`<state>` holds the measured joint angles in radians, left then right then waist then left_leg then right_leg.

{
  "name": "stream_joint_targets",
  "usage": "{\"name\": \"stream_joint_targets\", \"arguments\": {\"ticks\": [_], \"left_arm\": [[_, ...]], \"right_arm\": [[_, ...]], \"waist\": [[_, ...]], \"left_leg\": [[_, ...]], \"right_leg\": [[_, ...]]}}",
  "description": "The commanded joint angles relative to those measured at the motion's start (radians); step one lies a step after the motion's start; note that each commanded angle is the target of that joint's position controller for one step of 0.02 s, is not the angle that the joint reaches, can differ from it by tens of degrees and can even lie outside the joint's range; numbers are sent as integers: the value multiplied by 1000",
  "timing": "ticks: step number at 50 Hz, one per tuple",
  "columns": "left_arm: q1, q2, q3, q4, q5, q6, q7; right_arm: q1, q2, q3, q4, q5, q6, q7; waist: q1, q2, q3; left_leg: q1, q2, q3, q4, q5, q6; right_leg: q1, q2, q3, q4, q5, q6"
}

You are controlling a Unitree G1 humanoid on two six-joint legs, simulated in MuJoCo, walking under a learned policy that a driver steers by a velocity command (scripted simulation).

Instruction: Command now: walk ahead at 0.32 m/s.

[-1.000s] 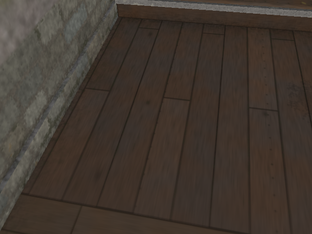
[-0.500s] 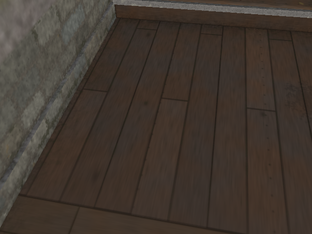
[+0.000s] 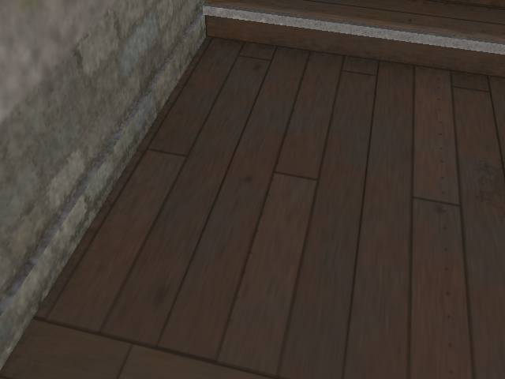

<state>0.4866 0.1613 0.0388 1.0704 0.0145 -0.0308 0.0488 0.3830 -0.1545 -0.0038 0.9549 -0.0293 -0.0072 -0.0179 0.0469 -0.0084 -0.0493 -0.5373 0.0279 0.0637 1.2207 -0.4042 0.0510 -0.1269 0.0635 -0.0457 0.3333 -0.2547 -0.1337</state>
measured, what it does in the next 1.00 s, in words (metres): climbs, turning right: left foot 0.16 m higher, then right foot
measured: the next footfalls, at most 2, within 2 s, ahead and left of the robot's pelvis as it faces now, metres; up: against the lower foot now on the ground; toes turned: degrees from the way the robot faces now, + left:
left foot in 0.32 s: +0.34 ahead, +0.27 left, +0.16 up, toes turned +7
right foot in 0.94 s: +0.64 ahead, +0.07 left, +0.16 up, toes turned -23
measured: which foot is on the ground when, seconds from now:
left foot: up 0.00-0.30, down 0.32-0.94, up 0.96-1.00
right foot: down 0.00-0.32, up 0.34-0.92, down 0.94-1.00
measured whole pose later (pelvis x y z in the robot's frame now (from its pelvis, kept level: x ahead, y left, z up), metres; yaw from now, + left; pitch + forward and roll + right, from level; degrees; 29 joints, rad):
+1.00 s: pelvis +0.54 +0.13 +0.12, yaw -22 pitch +0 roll -2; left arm 0.20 0.25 0.11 0.76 0.04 0.01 -0.03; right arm 0.35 -0.23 -0.07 0.81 0.02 -0.07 -0.02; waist 0.02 -0.01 0.06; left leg -0.17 0.09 0.11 1.24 -0.42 0.00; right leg -0.43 0.16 -0.13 0.63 -0.23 -0.20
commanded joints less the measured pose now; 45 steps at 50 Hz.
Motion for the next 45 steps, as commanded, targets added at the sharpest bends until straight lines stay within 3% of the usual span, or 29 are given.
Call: {"name": "stream_joint_targets", "arguments": {"ticks": [1, 4, 7, 10, 11, 12, 13, 14, 15, 16, 17, 18, 19, 20, 21, 23, 24, 25, 26, 28, 29, 30, 31, 34, 37, 39, 42, 43, 45], "left_arm": [[69, 129, 30, 11, 15, -46, -4], [132, 105, 20, 34, 34, -69, -21], [113, 129, 13, 26, 39, -98, -16], [91, 142, 11, 36, 10, -111, -4], [97, 157, 13, 38, 9, -103, 0], [29, 145, 9, 8, -30, -90, -1], [-47, 145, 3, -46, -34, -80, -15], [-9, 208, 14, -57, -36, -87, -30], [-9, 303, 40, -62, -24, -102, -45], [-31, 380, 72, -68, -33, -111, -70], [-63, 283, 67, -105, -51, -121, -103], [-105, 127, 54, -201, -4, -135, -130], [-61, 23, 52, -218, 26, -119, -124], [-107, -12, 38, -273, 23, -108, -109], [-116, -43, 30, -280, 24, -94, -93], [-86, -11, 35, -275, 21, -69, -78], [-118, -48, 19, -310, 22, -58, -80], [-123, -64, 14, -315, 16, -35, -77], [-159, -76, 9, -334, -2, -16, -73], [-223, 14, 40, -354, 17, 14, -53], [-248, 47, 52, -366, 34, 20, -51], [-310, 72, 62, -394, 29, 24, -58], [-359, 69, 63, -401, 16, 28, -69], [-424, 51, 59, -409, 17, 33, -108], [-455, 47, 53, -424, 12, 36, -135], [-480, 37, 44, -443, -9, 36, -151], [-433, 51, 48, -440, -15, 55, -140], [-402, 64, 52, -426, -3, 58, -129], [-258, 131, 76, -386, -1, 51, -107]], "right_arm": [[-159, -34, -25, -169, 11, -37, 13], [-277, -6, -12, -267, 13, -40, 9], [-437, 16, 11, -381, 9, -24, -5], [-613, 27, 45, -536, 22, -14, -10], [-632, 17, 49, -575, 26, -12, 0], [-553, 45, 66, -561, 29, -3, 36], [-437, 23, 45, -502, 38, 2, 49], [-310, 8, 19, -460, 29, 8, 47], [-94, -54, -23, -385, 33, 16, 30], [83, -122, -55, -348, 16, 18, 15], [217, -264, -99, -303, -20, 7, -4], [203, -360, -117, -266, -19, 3, -16], [-9, -331, -116, -281, -1, 0, -2], [-129, -284, -103, -244, 8, -9, 8], [-187, -187, -84, -204, -2, -24, 12], [-217, 26, -21, -145, -24, -63, 9], [-197, 67, -11, -120, -30, -67, 7], [-161, 41, -23, -88, -22, -86, 12], [-140, -32, -44, -85, -12, -97, 14], [-144, -71, -47, -111, 9, -121, 6], [-101, -105, -56, -89, 1, -140, -5], [-44, -115, -62, -71, 27, -147, -15], [-36, -156, -76, -72, 31, -140, -24], [66, -127, -65, -72, 37, -126, -46], [78, -138, -69, -93, 22, -110, -49], [62, -151, -66, -106, 4, -104, -52], [75, -221, -84, -120, 28, -80, -59], [100, -232, -89, -114, 51, -76, -58], [63, -287, -109, -139, 66, -62, -41]], "waist": [[-18, -91, 158], [-12, -32, 181], [-14, -15, 245], [5, -75, 267], [17, -78, 250], [-26, -33, 181], [-42, -12, 113], [-86, -63, -42], [-202, -102, -193], [-310, -146, -314], [-341, 88, -375], [-276, 400, -384], [-134, 297, -316], [-55, 200, -140], [-20, 187, -22], [34, 165, 60], [51, 112, 76], [49, 60, 86], [40, 65, 106], [22, 4, 122], [15, 6, 123], [4, 20, 122], [-19, 51, 113], [-57, 82, 113], [-73, 101, 155], [-70, 106, 176], [-51, 122, 139], [-53, 127, 110], [23, 170, 36]], "left_leg": [[-529, 43, -85, 574, -30, 13], [-836, 64, -136, 784, -115, 56], [-988, 101, -112, 783, -176, 58], [-970, 168, -93, 597, -256, 54], [-902, 177, -58, 495, -214, 57], [-437, 177, 19, 197, -48, 84], [-100, 108, 141, 98, 12, 98], [152, 16, 181, 139, -67, 105], [319, -41, 107, 61, -116, 106], [442, -64, 11, -126, -129, 103], [557, 170, -461, -498, -465, 113], [498, 357, -982, -952, -781, 79], [361, 414, -1092, -998, -850, 37], [196, 400, -985, -972, -852, 40], [100, 365, -736, -857, -670, 9], [-27, 296, -364, -732, -293, -41], [-30, 291, -296, -721, -152, -40], [5, 297, -241, -728, -48, -60], [37, 316, -178, -793, -13, -32], [73, 319, -76, -896, 190, -59], [110, 308, -13, -941, 269, -59], [190, 283, 16, -972, 343, -66], [273, 240, 83, -1010, 352, -73], [538, 222, 136, -1023, 412, -43], [631, 229, 200, -1062, 436, -18], [634, 220, 237, -1075, 568, -11], [733, 253, 273, -903, 1179, -24], [784, 265, 274, -826, 1310, -29], [764, 279, 247, -593, 1395, 8]], "right_leg": [[107, -380, 397, -232, -321, -193], [213, -412, 349, -233, -351, -140], [154, -423, 287, -286, -339, -116], [34, -379, 226, -383, -297, -91], [19, -369, 200, -442, -273, -94], [-205, -329, 120, -574, -174, -110], [-344, -274, 67, -567, -2, -128], [-291, -301, 42, -391, 582, -134], [-145, -304, 17, -79, 1065, -95], [-70, -286, 48, 233, 1191, -36], [-268, -160, 87, 651, 745, 48], [-473, 0, 225, 1081, 62, 66], [-578, -23, 393, 1411, 122, 65], [-661, -70, 279, 1507, 175, 60], [-705, -102, 204, 1523, 239, 57], [-694, -99, 218, 1513, 296, 30], [-752, -88, 242, 1532, 327, 15], [-779, -75, 254, 1538, 311, 9], [-812, -74, 215, 1458, 245, 31], [-759, -56, 185, 1248, 282, 54], [-735, -58, 152, 1172, 289, 55], [-731, -55, 145, 1054, 328, 61], [-739, -41, 98, 937, 334, 42], [-800, -38, 48, 760, 313, 18], [-780, -71, -29, 612, 271, 2], [-661, -66, -96, 473, 234, -22], [-517, 5, -181, 345, 148, -42], [-484, 43, -203, 316, 125, -55], [-292, 74, -184, 243, 37, -88]]}}
Velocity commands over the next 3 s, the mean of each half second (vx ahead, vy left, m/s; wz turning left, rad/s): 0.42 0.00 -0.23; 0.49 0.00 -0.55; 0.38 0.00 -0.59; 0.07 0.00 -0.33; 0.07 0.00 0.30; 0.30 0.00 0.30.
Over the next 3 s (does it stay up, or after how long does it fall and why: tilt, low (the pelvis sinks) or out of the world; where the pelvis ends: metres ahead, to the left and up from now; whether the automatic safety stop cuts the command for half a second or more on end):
stays up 1.10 -0.07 0.15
